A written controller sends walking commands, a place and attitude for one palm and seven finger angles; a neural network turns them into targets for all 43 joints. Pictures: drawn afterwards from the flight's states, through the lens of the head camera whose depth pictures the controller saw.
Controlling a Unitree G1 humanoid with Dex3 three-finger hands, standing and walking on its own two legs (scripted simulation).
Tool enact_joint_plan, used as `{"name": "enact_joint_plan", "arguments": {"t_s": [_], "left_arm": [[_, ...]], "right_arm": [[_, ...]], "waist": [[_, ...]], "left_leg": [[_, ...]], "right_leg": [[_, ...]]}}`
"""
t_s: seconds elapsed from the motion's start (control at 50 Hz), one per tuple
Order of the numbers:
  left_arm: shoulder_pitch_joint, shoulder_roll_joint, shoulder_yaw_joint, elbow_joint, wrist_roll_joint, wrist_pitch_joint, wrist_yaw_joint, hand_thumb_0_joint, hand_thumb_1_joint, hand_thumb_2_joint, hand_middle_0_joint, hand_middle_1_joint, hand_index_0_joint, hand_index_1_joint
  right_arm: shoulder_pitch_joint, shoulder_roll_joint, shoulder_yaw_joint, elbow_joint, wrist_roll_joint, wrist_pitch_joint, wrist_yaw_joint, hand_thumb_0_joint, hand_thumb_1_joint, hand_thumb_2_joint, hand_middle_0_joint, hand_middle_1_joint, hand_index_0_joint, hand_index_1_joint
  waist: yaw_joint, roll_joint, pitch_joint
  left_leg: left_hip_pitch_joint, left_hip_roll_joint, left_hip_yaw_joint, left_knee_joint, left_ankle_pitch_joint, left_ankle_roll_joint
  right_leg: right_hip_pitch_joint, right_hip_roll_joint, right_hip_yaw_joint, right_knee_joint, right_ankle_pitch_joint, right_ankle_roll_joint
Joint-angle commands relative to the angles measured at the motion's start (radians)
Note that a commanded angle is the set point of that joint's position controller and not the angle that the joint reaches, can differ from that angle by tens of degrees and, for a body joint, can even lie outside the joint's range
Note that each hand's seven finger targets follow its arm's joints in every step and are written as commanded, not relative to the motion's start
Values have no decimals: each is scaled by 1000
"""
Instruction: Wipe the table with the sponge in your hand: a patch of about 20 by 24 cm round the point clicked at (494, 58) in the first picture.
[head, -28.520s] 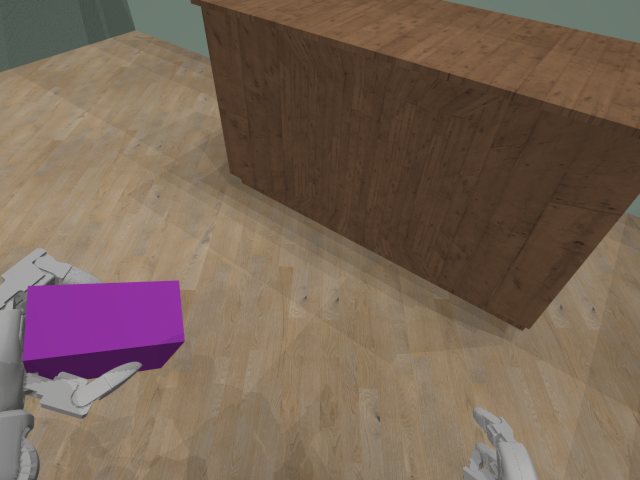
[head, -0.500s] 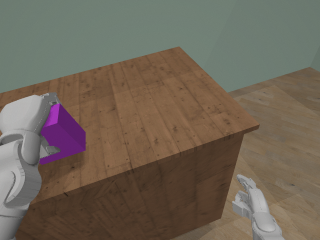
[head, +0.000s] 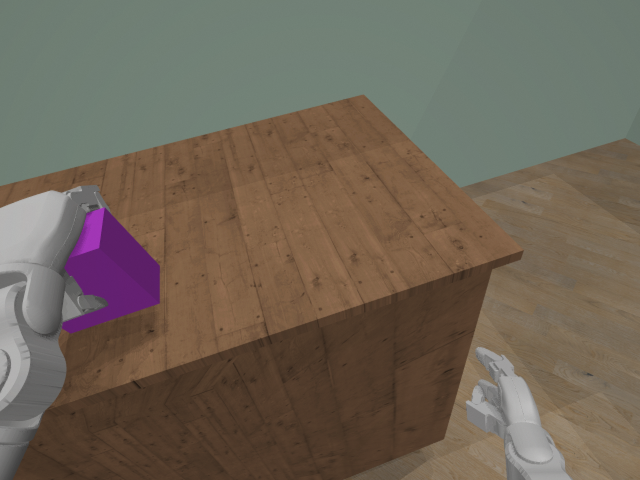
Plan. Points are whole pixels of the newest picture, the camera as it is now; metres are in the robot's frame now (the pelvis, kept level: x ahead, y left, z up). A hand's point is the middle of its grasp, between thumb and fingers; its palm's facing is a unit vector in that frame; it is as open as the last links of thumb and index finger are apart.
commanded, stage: move the sponge above the wiping area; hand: left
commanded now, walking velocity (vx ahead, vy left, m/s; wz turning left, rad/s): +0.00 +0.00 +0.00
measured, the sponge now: (97, 282) +0.25 +0.31 +0.16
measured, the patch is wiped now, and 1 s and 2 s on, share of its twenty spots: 0.00 0.00 0.05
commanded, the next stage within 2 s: lower the sponge onto the table in 0.28 s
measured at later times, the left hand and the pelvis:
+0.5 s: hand (70, 255) +0.25 +0.32 +0.21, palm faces +0.22 -0.05 -0.97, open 10.1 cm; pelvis -0.01 +0.01 +0.00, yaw +0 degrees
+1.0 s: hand (82, 267) +0.24 +0.30 +0.20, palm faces +0.21 -0.07 -0.97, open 10.1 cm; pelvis +0.00 +0.01 +0.00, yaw +0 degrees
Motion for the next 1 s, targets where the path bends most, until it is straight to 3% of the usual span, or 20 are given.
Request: {"name": "enact_joint_plan", "arguments": {"t_s": [0.0,0.06,0.12,0.16,0.2,0.26,0.32,0.36,0.44,0.46,0.58,0.64,0.66,0.7,0.76,0.8,0.86,0.9,0.96,0.98], "left_arm": [[-302,325,205,-131,56,-14,42,0,100,1300,-1200,-1600,-1200,-1600],[-340,315,192,-198,54,-19,33,0,100,1300,-1200,-1600,-1200,-1600],[-323,294,173,-168,56,-26,34,0,100,1300,-1200,-1600,-1200,-1600],[-320,317,204,-185,52,-25,35,0,100,1300,-1200,-1600,-1200,-1600],[-312,291,181,-166,50,-28,39,0,100,1300,-1200,-1600,-1200,-1600],[-303,296,200,-216,43,-23,43,0,100,1300,-1200,-1600,-1200,-1600],[-303,280,186,-155,42,-22,49,0,100,1300,-1200,-1600,-1200,-1600],[-333,289,188,-173,42,-18,48,0,100,1300,-1200,-1600,-1200,-1600],[-323,290,185,-161,49,-22,52,0,100,1300,-1200,-1600,-1200,-1600],[-326,297,194,-184,50,-14,50,0,100,1300,-1200,-1600,-1200,-1600],[-269,308,224,-212,43,-9,55,0,100,1300,-1200,-1600,-1200,-1600],[-281,290,198,-185,40,-9,49,0,100,1300,-1200,-1600,-1200,-1600],[-316,284,191,-212,38,-7,48,0,100,1300,-1200,-1600,-1200,-1600],[-320,247,151,-166,48,-11,52,0,100,1300,-1200,-1600,-1200,-1600],[-304,242,151,-238,48,-12,48,0,100,1300,-1200,-1600,-1200,-1600],[-281,232,141,-199,57,-14,52,0,100,1300,-1200,-1600,-1200,-1600],[-279,243,158,-268,62,-13,57,0,100,1300,-1200,-1600,-1200,-1600],[-266,229,149,-241,67,-16,68,0,100,1300,-1200,-1600,-1200,-1600],[-258,249,177,-270,66,-9,76,0,100,1300,-1200,-1600,-1200,-1600],[-258,225,157,-255,66,-9,81,0,100,1300,-1200,-1600,-1200,-1600]], "right_arm": [[-223,-84,-34,-177,-9,-64,-7,0,-900,-900,200,300,200,300],[-292,-66,-20,-203,-1,-73,-7,0,-900,-900,200,300,200,300],[-234,-71,-30,-183,-8,-69,-3,0,-900,-900,200,300,200,300],[-285,-65,-24,-196,-2,-80,-5,0,-900,-900,200,300,200,300],[-234,-71,-32,-182,-8,-74,-3,0,-900,-900,200,300,200,300],[-289,-62,-21,-202,-2,-77,-1,0,-900,-900,200,300,200,300],[-223,-76,-33,-177,-7,-67,-2,0,-900,-900,200,300,200,300],[-277,-66,-20,-195,2,-73,-4,0,-900,-900,200,300,200,300],[-228,-77,-31,-183,-7,-65,-3,0,-900,-900,200,300,200,300],[-282,-67,-18,-201,-2,-73,-3,0,-900,-900,200,300,200,300],[-239,-72,-29,-185,-10,-67,4,0,-900,-900,200,300,200,300],[-232,-75,-30,-185,-6,-55,2,0,-900,-900,200,300,200,300],[-283,-65,-17,-201,3,-66,-1,0,-900,-900,200,300,200,300],[-231,-73,-27,-183,-4,-66,-3,0,-900,-900,200,300,200,300],[-287,-59,-17,-209,4,-74,-1,0,-900,-900,200,300,200,300],[-229,-72,-29,-186,-5,-67,1,0,-900,-900,200,300,200,300],[-285,-59,-18,-210,0,-71,4,0,-900,-900,200,300,200,300],[-230,-67,-30,-191,-11,-65,7,0,-900,-900,200,300,200,300],[-280,-60,-18,-207,-3,-64,9,0,-900,-900,200,300,200,300],[-241,-64,-26,-191,-10,-59,10,0,-900,-900,200,300,200,300]], "waist": [[-9,-72,-220],[6,2,-219],[-4,-52,-207],[11,-34,-216],[-1,-48,-208],[15,-17,-217],[-4,-85,-188],[5,-42,-181],[3,-67,-209],[15,-28,-219],[8,-52,-237],[-2,-62,-181],[6,-15,-187],[-8,-40,-191],[7,-14,-216],[-5,-49,-211],[14,-8,-218],[4,-57,-223],[18,-22,-217],[7,-33,-220]], "left_leg": [[8,5,-62,-32,158,15],[29,0,-76,-39,156,16],[21,5,-72,-50,156,15],[26,4,-78,-40,145,15],[15,8,-72,-51,144,12],[27,6,-82,-52,144,12],[14,12,-72,-59,120,11],[17,9,-81,-62,98,11],[13,10,-76,-65,118,10],[20,9,-83,-60,122,10],[19,15,-75,-48,176,10],[13,13,-74,-58,134,11],[25,10,-84,-60,122,9],[20,11,-82,-70,124,8],[43,8,-89,-69,132,12],[35,11,-86,-73,148,10],[47,8,-95,-78,153,13],[42,12,-84,-76,167,10],[45,9,-93,-83,157,11],[43,13,-82,-78,172,10]], "right_leg": [[102,-90,171,-111,112,21],[94,-80,199,-115,104,1],[89,-87,145,-112,107,19],[89,-79,202,-119,81,1],[92,-90,148,-111,89,16],[91,-77,186,-113,87,-1],[70,-83,143,-121,70,20],[61,-73,183,-131,32,3],[88,-83,142,-115,71,15],[91,-75,183,-117,66,-3],[115,-84,155,-95,143,8],[75,-83,144,-119,93,18],[68,-72,180,-126,67,0],[73,-79,131,-116,76,13],[84,-68,166,-116,81,-4],[87,-73,124,-111,103,10],[93,-58,161,-112,100,-8],[101,-68,121,-105,119,7],[101,-54,166,-117,101,-10],[105,-66,135,-109,118,1]]}}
